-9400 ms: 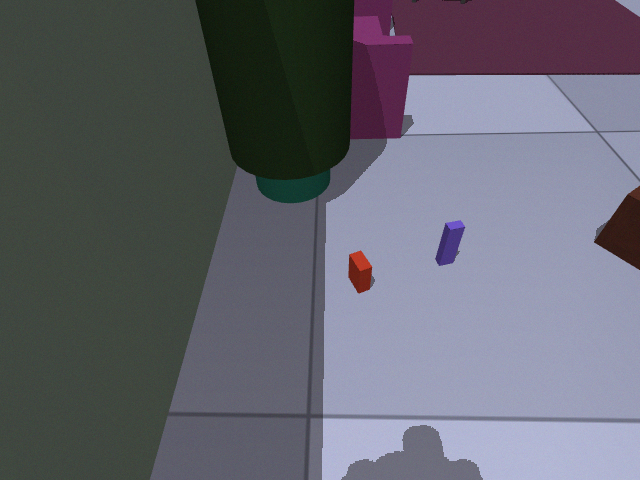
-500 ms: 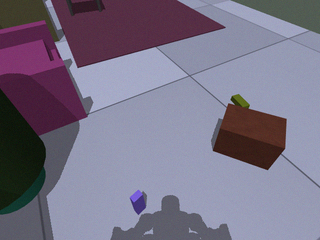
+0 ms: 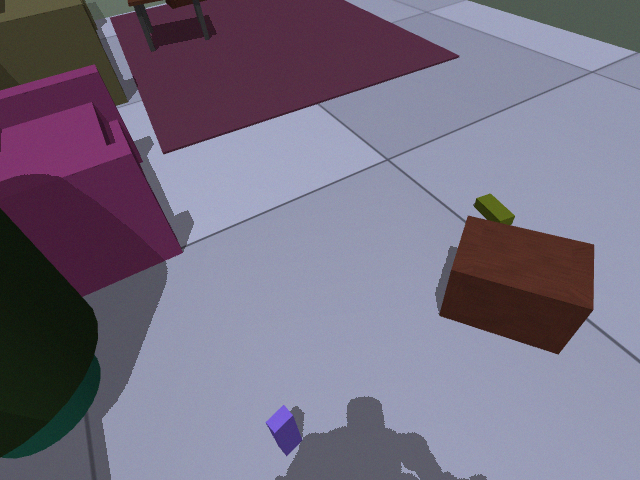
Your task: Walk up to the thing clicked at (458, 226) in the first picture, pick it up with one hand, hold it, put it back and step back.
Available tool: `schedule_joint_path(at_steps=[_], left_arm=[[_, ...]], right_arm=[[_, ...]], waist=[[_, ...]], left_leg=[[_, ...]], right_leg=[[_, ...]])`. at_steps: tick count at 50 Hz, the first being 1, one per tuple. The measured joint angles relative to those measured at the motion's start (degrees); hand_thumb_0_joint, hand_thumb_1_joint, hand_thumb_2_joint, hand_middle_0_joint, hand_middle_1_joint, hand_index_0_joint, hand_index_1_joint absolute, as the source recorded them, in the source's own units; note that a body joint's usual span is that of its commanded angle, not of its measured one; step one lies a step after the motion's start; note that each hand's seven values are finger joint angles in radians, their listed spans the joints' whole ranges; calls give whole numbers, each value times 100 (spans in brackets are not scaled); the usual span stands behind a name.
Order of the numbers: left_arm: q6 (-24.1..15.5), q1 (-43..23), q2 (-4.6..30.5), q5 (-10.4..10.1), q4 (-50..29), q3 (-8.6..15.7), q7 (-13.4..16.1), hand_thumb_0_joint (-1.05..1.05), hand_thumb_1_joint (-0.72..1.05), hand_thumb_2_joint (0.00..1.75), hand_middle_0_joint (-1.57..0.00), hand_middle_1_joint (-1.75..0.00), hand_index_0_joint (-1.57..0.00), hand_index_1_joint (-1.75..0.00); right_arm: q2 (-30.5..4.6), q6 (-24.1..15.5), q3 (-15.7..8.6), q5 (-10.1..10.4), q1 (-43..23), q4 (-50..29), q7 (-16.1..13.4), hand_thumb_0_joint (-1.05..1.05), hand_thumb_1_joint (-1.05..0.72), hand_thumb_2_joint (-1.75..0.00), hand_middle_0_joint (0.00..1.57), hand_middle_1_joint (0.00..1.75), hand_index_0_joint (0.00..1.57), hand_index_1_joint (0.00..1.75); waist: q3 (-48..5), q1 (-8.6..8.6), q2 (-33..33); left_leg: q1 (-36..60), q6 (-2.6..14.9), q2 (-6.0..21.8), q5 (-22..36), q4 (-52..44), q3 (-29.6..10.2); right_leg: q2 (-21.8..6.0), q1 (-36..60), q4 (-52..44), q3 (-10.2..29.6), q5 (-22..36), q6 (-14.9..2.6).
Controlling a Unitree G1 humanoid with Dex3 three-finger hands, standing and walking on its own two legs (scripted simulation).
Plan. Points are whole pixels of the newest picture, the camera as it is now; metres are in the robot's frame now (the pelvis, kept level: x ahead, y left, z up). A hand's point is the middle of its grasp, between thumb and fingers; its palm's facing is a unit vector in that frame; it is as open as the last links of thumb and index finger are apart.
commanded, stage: walk up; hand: left
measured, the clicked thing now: (285, 431) +0.40 +0.20 -0.66
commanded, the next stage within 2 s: stand in 1.84 s
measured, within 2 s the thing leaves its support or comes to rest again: neither
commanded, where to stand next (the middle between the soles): +0.07 +0.01 m, yaw +0 degrees
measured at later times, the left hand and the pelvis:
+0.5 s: hand out of the picture +0.11 +0.29 -0.18, palm faces -0.11 -0.92 -0.37, open 7.4 cm; pelvis -0.02 +0.02 -0.03, yaw -5 degrees
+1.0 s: hand out of the picture -0.04 +0.31 -0.14, palm faces +0.01 -0.90 -0.43, open 7.4 cm; pelvis -0.05 +0.02 -0.01, yaw +0 degrees
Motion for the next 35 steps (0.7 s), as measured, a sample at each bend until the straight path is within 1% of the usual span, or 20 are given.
schedule_joint_path(at_steps=[3,6,7,9,10,11,12,14,16,19,22,25,28,29,30,31,32,33,34,35], left_arm=[[18,128,0,-55,-109,-39,43,0,90,89,-20,-30,-20,-30],[167,85,36,-108,-166,-98,103,0,90,89,-21,-30,-20,-30],[267,24,54,-137,-211,-109,112,0,90,89,-21,-30,-20,-30],[493,-128,89,-214,-375,-118,116,1,90,89,-21,-30,-20,-30],[592,-284,130,-255,-439,-106,124,1,90,89,-20,-30,-20,-30],[686,-477,165,-286,-505,-83,143,1,90,89,-20,-30,-20,-30],[762,-639,193,-310,-600,-62,168,1,90,89,-20,-30,-20,-30],[847,-884,227,-331,-776,-49,197,1,91,89,-20,-30,-20,-30],[881,-1027,254,-319,-896,-39,173,0,91,89,-20,-30,-20,-30],[938,-1072,280,-262,-1047,26,85,0,91,89,-20,-30,-20,-30],[1005,-1030,304,-174,-1194,103,-18,0,91,89,-20,-30,-20,-30],[1042,-960,337,-121,-1288,184,-115,0,91,89,-20,-30,-20,-30],[977,-835,340,-120,-1277,245,-185,0,91,89,-20,-30,-20,-30],[920,-774,311,-119,-1226,271,-202,0,91,89,-20,-30,-20,-30],[873,-740,221,-100,-1150,290,-212,0,91,89,-20,-30,-20,-30],[840,-648,157,-59,-1109,286,-228,0,91,89,-20,-30,-20,-30],[836,-525,127,-15,-1095,258,-240,0,91,89,-20,-30,-20,-30],[842,-402,104,13,-1074,226,-239,0,91,89,-20,-30,-20,-30],[840,-288,63,30,-1030,207,-221,0,91,89,-20,-30,-20,-30],[823,-192,3,41,-967,185,-185,0,91,89,-20,-30,-20,-30]], right_arm=[[-40,-97,-7,49,-77,-162,-6,1,-91,-90,20,29,20,30],[-34,-143,13,152,-255,-261,-77,1,-91,-90,20,29,20,30],[-26,-162,20,181,-309,-285,-114,1,-91,-90,20,29,20,30],[-35,-208,22,207,-347,-363,-191,1,-91,-90,21,29,20,30],[15,-228,3,196,-396,-372,-246,1,-91,-90,21,29,20,30],[89,-225,7,183,-455,-395,-292,1,-91,-90,21,29,20,30],[163,-209,38,175,-513,-431,-316,1,-91,-90,21,29,20,30],[278,-161,101,177,-634,-524,-339,1,-91,-90,21,29,20,30],[356,-126,140,167,-747,-640,-379,1,-91,-90,21,30,20,30],[374,-171,153,144,-830,-864,-449,1,-91,-90,21,30,20,30],[298,-232,123,130,-835,-1039,-531,1,-90,-90,21,30,20,30],[153,-259,83,81,-821,-1167,-580,1,-90,-90,21,30,21,30],[-48,-218,42,6,-827,-1238,-560,1,-90,-90,21,30,20,30],[-129,-182,21,-15,-832,-1242,-536,1,-90,-90,21,30,20,30],[-222,-136,-20,-30,-831,-1223,-524,1,-90,-90,21,30,20,30],[-254,-84,-55,-20,-767,-1182,-530,1,-90,-90,21,30,20,30],[-240,-34,-75,-1,-650,-1119,-545,1,-91,-90,21,30,20,30],[-220,1,-78,15,-530,-1027,-550,1,-91,-90,21,30,20,30],[-221,20,-71,47,-433,-927,-535,1,-91,-90,21,30,20,30],[-247,22,-70,88,-347,-848,-505,1,-91,-90,21,29,20,30]], waist=[[238,24,-19],[444,49,-94],[506,35,-133],[592,-30,-179],[684,-54,-304],[794,-54,-442],[875,-52,-545],[972,-89,-623],[980,-110,-660],[878,-131,-705],[793,-106,-734],[768,-52,-729],[742,-24,-607],[728,-39,-492],[780,-110,-259],[755,-172,-150],[662,-156,-194],[563,-62,-297],[482,37,-372],[410,86,-374]], left_leg=[[-500,-58,88,96,12,-10],[-662,-125,198,673,-728,-34],[-654,-148,194,1016,-1017,-17],[-543,-181,164,2142,-1681,88],[-572,-187,65,2146,-1612,134],[-623,-164,-24,2027,-1481,178],[-666,-137,-62,1950,-1407,202],[-726,-106,-18,1934,-1389,182],[-769,-106,80,2011,-1478,196],[-907,-123,204,2101,-1522,283],[-1065,-151,307,2135,-1436,389],[-1252,-202,442,2150,-1248,495],[-1496,-280,640,2176,-1007,522],[-1600,-284,732,2165,-888,465],[-1687,-219,828,1988,-721,271],[-1793,-155,764,1371,-493,67],[-1885,-153,526,761,-165,-132],[-1924,-171,256,412,240,-267],[-1913,-178,36,285,617,-353],[-1886,-179,-141,301,946,-451]], right_leg=[[-67,240,-330,34,112,70],[-134,220,-158,115,-22,173],[-173,151,46,124,-146,205],[-239,-91,701,90,-500,235],[-328,-277,1158,161,-648,195],[-307,-495,1664,384,-957,133],[-170,-726,2188,606,-1279,81],[170,-1140,3184,757,-1624,7],[402,-1458,3899,761,-1617,-23],[519,-1673,4378,827,-1370,4],[431,-1554,4105,938,-1254,73],[239,-1305,3413,930,-1350,108],[23,-891,2249,653,-1306,29],[44,-753,1903,549,-1316,78],[182,-700,1857,396,-1272,107],[223,-705,1884,289,-1226,104],[156,-752,1930,290,-1206,75],[62,-792,1933,389,-1174,35],[-11,-804,1862,505,-1103,16],[-51,-794,1729,570,-998,22]])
